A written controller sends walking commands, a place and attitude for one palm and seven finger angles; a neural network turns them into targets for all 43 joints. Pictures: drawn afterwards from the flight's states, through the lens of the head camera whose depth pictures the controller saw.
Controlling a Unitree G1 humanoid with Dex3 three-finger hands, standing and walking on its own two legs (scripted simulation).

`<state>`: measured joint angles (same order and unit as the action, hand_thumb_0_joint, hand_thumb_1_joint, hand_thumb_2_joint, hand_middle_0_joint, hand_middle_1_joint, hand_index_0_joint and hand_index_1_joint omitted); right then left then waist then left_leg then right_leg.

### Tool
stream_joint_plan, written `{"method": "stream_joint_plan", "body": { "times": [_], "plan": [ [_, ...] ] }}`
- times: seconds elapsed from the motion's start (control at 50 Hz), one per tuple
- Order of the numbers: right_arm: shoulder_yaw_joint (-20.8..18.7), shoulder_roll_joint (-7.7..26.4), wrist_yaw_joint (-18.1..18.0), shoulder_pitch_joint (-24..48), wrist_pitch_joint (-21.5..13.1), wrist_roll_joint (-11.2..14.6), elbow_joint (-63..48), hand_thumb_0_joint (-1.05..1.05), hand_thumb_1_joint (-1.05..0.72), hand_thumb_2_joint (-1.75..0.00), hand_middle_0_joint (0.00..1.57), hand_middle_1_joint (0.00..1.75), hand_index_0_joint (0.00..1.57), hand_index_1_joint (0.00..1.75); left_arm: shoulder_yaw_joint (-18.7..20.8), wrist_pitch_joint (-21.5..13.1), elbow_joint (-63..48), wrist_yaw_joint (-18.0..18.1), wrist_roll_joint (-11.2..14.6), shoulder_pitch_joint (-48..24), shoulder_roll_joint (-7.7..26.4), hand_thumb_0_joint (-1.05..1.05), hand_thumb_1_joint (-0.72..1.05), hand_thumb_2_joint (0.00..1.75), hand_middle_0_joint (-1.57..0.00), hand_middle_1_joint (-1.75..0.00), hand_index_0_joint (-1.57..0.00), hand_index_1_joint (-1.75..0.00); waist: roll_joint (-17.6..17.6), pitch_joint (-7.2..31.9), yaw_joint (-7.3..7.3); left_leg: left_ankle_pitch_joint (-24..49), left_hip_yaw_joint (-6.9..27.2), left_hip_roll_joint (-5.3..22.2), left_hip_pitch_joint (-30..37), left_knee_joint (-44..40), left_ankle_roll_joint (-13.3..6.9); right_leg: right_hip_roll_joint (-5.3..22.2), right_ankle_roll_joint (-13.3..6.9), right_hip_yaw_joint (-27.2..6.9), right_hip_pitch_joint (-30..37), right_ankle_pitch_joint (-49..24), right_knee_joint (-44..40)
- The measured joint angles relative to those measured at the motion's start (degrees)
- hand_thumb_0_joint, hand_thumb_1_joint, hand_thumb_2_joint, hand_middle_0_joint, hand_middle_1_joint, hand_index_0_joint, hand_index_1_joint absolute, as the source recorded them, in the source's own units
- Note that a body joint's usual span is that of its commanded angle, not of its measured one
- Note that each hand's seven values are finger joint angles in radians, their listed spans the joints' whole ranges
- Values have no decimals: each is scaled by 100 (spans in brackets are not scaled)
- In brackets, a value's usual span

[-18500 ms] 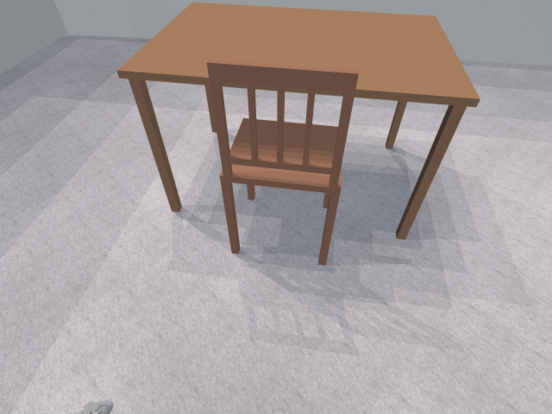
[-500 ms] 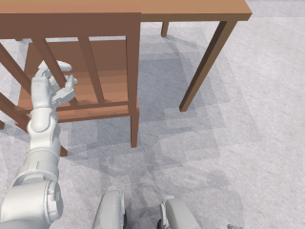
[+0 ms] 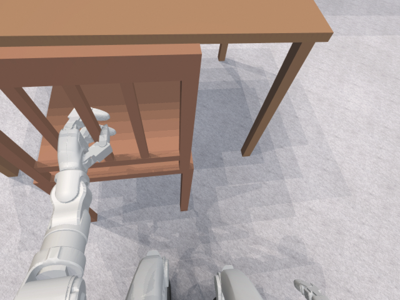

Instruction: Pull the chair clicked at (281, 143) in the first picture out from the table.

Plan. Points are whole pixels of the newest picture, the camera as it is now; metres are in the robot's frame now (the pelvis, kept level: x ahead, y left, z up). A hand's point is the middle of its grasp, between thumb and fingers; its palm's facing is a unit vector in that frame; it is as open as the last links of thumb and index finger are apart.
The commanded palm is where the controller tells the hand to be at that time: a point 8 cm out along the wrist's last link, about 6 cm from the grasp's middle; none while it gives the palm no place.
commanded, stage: hook a spindle and tug to test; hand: left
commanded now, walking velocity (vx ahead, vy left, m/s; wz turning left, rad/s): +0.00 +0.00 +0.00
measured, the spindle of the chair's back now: (94, 128) +0.44 +0.21 +0.03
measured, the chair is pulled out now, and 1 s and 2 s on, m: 0.04 0.19 0.29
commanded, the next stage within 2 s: step backward, pulling the chair out in 0.10 s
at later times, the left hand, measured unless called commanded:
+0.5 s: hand (104, 158) +0.37 +0.18 +0.04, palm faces +0.20 -0.97 -0.10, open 5.2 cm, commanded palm +0.36 +0.23 +0.04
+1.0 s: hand (116, 210) +0.28 +0.14 +0.04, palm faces +0.10 -0.98 -0.16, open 5.0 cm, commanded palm +0.28 +0.20 +0.04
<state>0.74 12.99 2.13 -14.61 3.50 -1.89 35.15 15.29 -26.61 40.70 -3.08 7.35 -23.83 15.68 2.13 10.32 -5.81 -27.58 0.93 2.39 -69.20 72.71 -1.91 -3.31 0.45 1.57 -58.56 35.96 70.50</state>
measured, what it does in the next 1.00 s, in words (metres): rises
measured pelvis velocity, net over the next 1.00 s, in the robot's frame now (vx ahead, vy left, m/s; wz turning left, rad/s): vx -0.08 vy -0.02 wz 0.07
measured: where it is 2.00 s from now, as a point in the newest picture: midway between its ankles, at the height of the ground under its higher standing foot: outside the picture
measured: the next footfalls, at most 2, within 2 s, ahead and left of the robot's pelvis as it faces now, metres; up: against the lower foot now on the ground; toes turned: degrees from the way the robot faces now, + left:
left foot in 1.56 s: -0.12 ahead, +0.14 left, +0.00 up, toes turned +8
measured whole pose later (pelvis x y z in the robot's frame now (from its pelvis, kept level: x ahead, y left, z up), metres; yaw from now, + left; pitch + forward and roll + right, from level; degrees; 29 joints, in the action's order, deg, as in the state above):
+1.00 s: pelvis -0.08 -0.02 +0.09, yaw +4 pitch +1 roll -3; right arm 1.2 13.3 -6.5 -12.2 -0.6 3.4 42.1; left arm 3.3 -15.6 61.3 5.0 3.8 -28.6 10.9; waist 2.6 -9.1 -3.9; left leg -12.7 1.4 0.9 -32.5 37.9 -0.5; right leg -1.8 -0.2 2.3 -23.5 15.2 37.0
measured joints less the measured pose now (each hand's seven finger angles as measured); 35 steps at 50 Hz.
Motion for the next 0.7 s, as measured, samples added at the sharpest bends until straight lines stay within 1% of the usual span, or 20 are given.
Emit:
{"method": "stream_joint_plan", "body": {
  "times": [0.1,0.22,0.24,0.26,0.28,0.3,0.34,0.36,0.4,0.44,0.5,0.54,0.62,0.7],
  "plan": [
    [10,17,-40,49,-43,0,16,1,-90,-90,20,30,21,30,-50,-18,28,11,-12,-8,-22,1,75,82,-45,-142,-43,-145,6,-6,31,30,27,-17,-33,42,8,12,-8,31,-28,-2,66],
    [32,42,-107,88,-117,-13,82,1,-90,-90,20,30,21,30,-36,-71,286,16,-59,-265,12,1,74,83,-46,-142,-43,-145,15,-31,44,84,85,-37,-146,124,28,22,-30,93,-132,-9,182],
    [24,18,-147,130,-33,74,67,1,-90,-90,20,30,21,30,-38,110,191,115,-164,-303,36,1,74,83,-46,-141,-43,-145,-11,-196,38,99,74,-43,1,84,28,30,-26,82,4,-20,157],
    [8,-25,-216,168,81,184,27,1,-90,-90,20,30,21,30,-97,445,57,265,-255,-322,72,1,73,83,-46,-139,-43,-145,-34,-443,25,152,53,-54,295,-54,-10,43,-11,64,287,-66,26],
    [2,-66,-288,168,161,274,-29,1,-90,-90,20,30,21,30,-164,818,-42,423,-311,-314,86,2,73,83,-45,-136,-42,-145,-40,-656,11,212,34,-64,635,-271,13,59,14,40,608,-161,-188],
    [12,-97,-348,124,217,342,-95,1,-90,-90,20,30,21,30,-219,1162,-72,552,-338,-266,84,2,74,83,-43,-132,-41,-145,-31,-778,-4,317,6,-70,964,-547,68,71,24,9,917,-269,-460],
    [77,-119,-441,-39,295,429,-209,1,-90,-90,20,30,21,30,-322,1666,96,727,-361,-124,65,3,75,83,-39,-124,-40,-145,-3,-778,-19,510,-87,-74,1539,-1162,24,87,30,-84,1435,-520,-1069],
    [116,-114,-476,-125,320,457,-239,1,-90,-90,20,30,21,30,-347,1748,285,766,-279,-55,30,3,75,83,-37,-121,-40,-145,13,-730,-17,607,-127,-66,1787,-1455,8,85,36,-127,1662,-652,-1371],
    [191,-85,-535,-276,343,486,-223,1,-90,-90,20,30,21,30,-391,1707,673,827,-170,16,-84,4,76,82,-33,-115,-41,-145,6,-651,20,782,-171,-53,2206,-1951,-2,76,29,-176,2064,-882,-1902],
    [239,-47,-594,-365,338,490,-126,1,-90,-90,20,30,21,30,-457,1624,1054,873,-202,-65,-180,4,76,81,-32,-111,-43,-145,-53,-654,73,931,-158,-62,2529,-2312,6,82,26,-164,2402,-1056,-2300],
    [223,28,-659,-353,312,478,70,1,-90,-90,21,30,21,30,-583,1474,1620,893,-286,-338,-235,5,76,80,-31,-108,-45,-145,-158,-790,125,1125,-91,-92,2851,-2658,17,99,23,-96,2760,-1246,-2686],
    [158,90,-703,-270,275,475,184,1,-90,-90,21,30,21,30,-674,1435,1844,887,-361,-517,-216,5,76,80,-31,-107,-46,-145,-191,-940,136,1240,-55,-102,2990,-2810,15,103,23,-59,2915,-1357,-2853],
    [-1,217,-765,-72,152,477,333,1,-90,-90,20,30,21,30,-813,1364,2051,803,-348,-728,-169,4,76,79,-32,-107,-48,-145,-152,-1228,131,1457,-36,-98,3140,-3035,3,96,29,-41,3058,-1568,-3067],
    [-92,257,-797,67,38,489,381,1,-90,-90,20,30,21,30,-908,1333,1992,742,-337,-734,-178,3,76,78,-32,-109,-49,-145,-75,-1464,131,1662,-53,-88,3233,-3221,-4,90,28,-56,3104,-1744,-3173]
  ]
}}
